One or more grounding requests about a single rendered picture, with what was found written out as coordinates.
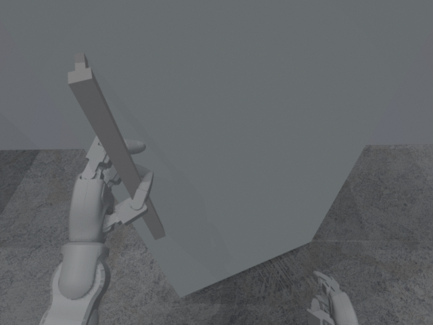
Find right robot hand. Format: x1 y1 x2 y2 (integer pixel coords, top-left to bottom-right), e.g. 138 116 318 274
307 271 359 325

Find handle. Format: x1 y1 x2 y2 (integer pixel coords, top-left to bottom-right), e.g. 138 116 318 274
68 52 166 240

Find left robot forearm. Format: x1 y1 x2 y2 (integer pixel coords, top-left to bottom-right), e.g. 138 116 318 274
38 242 111 325

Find fridge door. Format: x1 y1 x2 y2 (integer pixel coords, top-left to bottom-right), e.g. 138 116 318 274
0 0 433 298

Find left robot hand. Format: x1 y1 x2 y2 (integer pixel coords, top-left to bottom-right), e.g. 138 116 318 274
68 136 154 244

